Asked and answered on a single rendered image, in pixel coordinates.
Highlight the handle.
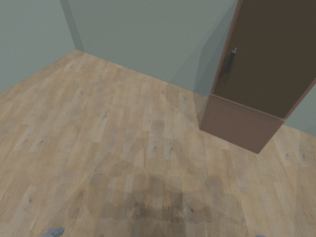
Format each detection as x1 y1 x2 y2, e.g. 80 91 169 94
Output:
225 47 237 74

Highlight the left robot hand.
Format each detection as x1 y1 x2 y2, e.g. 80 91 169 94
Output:
40 227 65 237

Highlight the cupboard door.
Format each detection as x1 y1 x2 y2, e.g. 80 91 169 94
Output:
213 0 316 119

